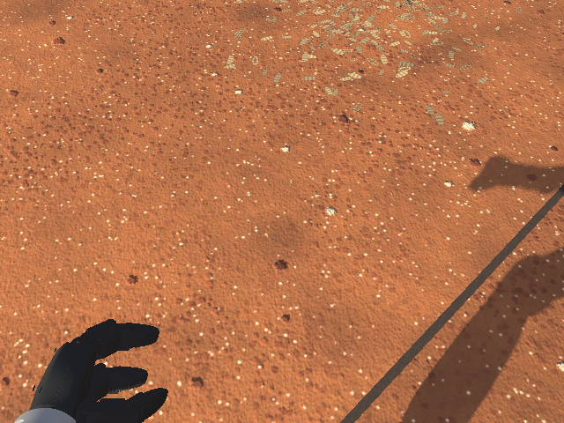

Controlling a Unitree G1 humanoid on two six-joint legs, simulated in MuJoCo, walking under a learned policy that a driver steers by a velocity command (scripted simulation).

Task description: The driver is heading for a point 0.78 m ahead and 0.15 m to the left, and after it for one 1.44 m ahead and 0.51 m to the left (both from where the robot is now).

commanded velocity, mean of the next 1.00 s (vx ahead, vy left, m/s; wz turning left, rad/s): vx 0.33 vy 0.00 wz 0.39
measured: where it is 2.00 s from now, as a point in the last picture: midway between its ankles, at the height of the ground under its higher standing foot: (248, 353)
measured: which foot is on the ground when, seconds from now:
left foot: down 0.00-0.04, up 0.06-0.42, down 0.44-0.94, up 0.96-1.00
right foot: up 0.00-0.02, down 0.04-0.44, up 0.46-0.90, down 0.92-1.00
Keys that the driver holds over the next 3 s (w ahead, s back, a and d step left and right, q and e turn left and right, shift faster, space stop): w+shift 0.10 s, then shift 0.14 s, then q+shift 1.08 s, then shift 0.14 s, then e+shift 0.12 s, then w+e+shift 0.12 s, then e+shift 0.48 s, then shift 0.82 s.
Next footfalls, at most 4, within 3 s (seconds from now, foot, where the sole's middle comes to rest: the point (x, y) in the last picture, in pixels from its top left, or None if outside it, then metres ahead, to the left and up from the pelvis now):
0.04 right None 0.21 -0.04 -0.74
0.44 left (233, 361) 0.61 0.09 -0.74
0.92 right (298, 322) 0.69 -0.08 -0.74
1.40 left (221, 410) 0.49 0.12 -0.74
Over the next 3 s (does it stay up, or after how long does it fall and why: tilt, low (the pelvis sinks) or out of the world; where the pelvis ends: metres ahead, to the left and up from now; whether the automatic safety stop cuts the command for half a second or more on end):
stays up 0.78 0.13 0.03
